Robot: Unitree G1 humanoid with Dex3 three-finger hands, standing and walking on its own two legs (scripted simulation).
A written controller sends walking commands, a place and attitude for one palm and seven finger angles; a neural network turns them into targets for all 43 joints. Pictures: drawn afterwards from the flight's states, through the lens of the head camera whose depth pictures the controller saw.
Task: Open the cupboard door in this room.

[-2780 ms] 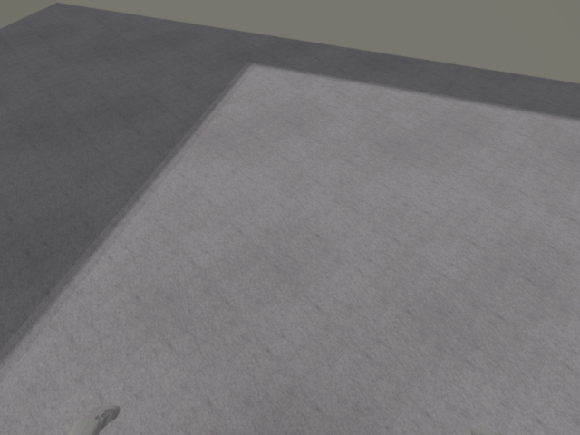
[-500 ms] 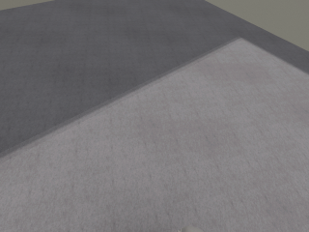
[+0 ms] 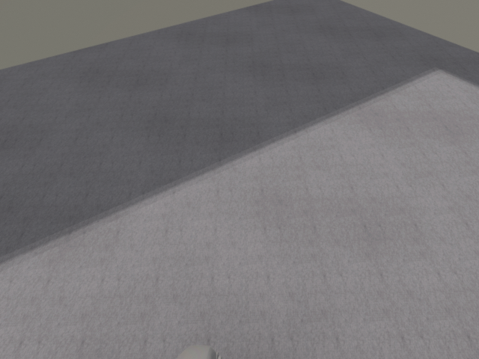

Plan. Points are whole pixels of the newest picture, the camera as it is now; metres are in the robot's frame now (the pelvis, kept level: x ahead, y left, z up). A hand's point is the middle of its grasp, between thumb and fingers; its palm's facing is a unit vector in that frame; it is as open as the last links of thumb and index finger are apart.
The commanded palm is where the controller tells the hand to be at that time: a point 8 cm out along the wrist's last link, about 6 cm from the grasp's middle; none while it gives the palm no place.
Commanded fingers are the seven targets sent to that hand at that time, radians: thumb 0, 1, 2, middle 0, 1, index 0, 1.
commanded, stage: turn or walk to find it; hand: left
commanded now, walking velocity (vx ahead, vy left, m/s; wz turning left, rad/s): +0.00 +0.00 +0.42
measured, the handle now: out of the picture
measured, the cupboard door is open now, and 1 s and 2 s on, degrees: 0 0 0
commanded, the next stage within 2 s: none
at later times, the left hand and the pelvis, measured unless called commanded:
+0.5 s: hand out of the picture -0.03 +0.30 -0.18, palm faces +0.25 -0.94 -0.23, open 7.4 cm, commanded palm none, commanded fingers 0.00 0.90 0.90 -0.20 -0.30 -0.20 -0.30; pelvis -0.04 +0.08 +0.00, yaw +11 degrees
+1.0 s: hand out of the picture -0.06 +0.23 -0.14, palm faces +0.41 -0.87 -0.28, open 7.4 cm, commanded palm none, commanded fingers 0.00 0.90 0.90 -0.20 -0.30 -0.20 -0.30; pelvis -0.07 +0.01 +0.00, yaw +24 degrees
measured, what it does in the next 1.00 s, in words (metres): steps on the spot, turning left: left foot, then right foot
